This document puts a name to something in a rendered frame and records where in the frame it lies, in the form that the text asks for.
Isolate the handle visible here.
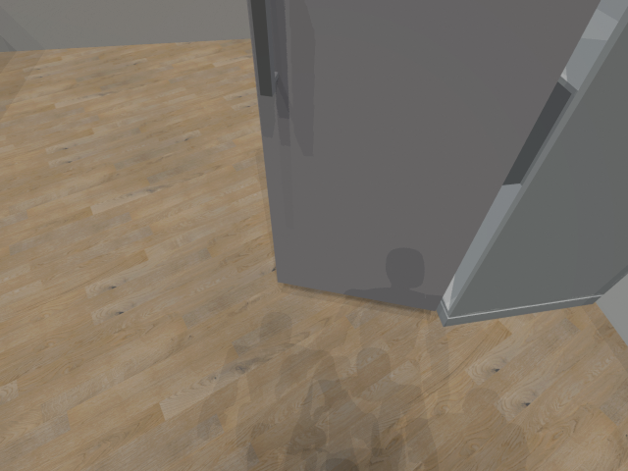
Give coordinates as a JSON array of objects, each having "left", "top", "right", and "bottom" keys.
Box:
[{"left": 250, "top": 0, "right": 279, "bottom": 97}]

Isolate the fridge door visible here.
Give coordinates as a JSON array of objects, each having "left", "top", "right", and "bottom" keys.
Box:
[{"left": 246, "top": 0, "right": 601, "bottom": 311}]

